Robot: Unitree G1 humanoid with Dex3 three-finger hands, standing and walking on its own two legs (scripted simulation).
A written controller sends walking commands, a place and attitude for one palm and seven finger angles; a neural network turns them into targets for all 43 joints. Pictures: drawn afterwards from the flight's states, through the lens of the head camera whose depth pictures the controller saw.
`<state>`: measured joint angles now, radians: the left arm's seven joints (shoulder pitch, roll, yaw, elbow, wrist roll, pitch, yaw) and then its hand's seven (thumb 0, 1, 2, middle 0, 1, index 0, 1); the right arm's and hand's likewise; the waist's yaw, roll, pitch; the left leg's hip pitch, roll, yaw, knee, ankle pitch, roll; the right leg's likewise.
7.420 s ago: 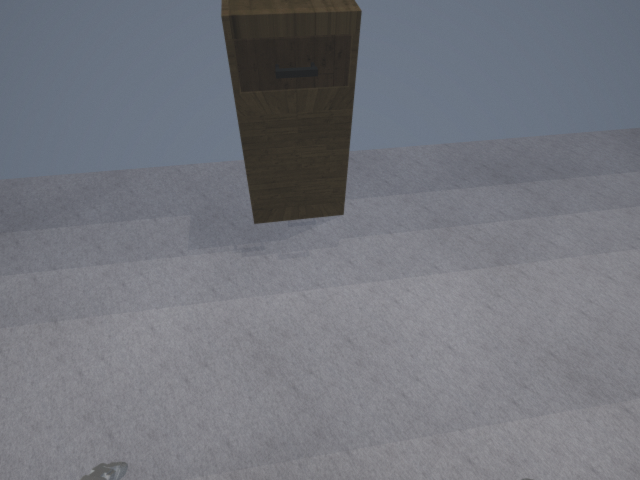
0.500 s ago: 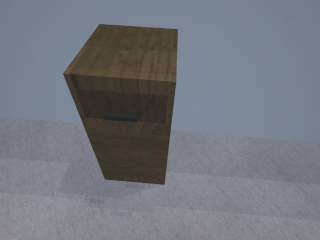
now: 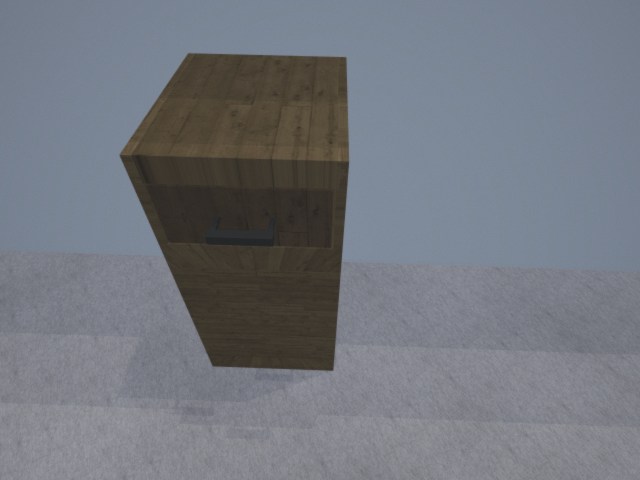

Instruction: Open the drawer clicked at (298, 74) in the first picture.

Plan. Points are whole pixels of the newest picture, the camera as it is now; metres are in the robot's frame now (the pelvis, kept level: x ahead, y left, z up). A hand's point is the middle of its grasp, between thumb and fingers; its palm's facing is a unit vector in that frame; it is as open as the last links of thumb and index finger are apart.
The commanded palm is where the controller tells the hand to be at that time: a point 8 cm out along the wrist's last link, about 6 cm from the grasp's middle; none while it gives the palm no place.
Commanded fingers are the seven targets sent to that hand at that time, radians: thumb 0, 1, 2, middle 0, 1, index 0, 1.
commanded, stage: look again from close up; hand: left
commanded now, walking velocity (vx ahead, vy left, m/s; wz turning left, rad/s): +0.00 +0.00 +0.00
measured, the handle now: (242, 230) +0.57 +0.19 -0.07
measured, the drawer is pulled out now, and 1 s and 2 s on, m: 0.00 0.00 0.00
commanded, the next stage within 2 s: shuffle to correct the standing spot in 0.22 s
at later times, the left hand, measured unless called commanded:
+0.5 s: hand out of the picture -0.03 +0.15 -0.17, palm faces +0.05 -0.99 -0.16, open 7.4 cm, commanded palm none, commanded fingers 0.00 0.90 0.90 -0.20 -0.30 -0.20 -0.30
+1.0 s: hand out of the picture +0.05 +0.14 -0.18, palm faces +0.07 -0.98 -0.19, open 7.3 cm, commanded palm none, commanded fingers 0.00 0.90 0.90 -0.20 -0.30 -0.20 -0.30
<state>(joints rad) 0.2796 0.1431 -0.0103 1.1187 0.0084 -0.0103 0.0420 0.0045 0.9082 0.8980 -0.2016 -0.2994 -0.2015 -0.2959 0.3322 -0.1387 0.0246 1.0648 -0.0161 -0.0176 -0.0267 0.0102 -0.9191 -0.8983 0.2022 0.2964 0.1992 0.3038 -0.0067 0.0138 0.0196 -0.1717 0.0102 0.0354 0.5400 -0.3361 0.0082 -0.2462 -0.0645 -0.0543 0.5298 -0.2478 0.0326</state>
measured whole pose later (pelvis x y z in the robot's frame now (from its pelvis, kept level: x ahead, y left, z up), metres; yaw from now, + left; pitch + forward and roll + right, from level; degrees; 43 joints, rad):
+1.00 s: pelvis +0.06 -0.02 +0.00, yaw +1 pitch +0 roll +0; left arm 0.32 0.12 0.03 1.11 0.01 -0.02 0.05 0.03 0.94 0.90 -0.20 -0.30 -0.20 -0.30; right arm 0.34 -0.09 0.01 1.12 0.00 -0.02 -0.05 0.00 -0.91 -0.90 0.20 0.30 0.20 0.30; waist -0.01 0.01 0.02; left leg -0.10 0.04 0.05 0.53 -0.41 -0.02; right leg -0.24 -0.04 -0.12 0.59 -0.34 -0.02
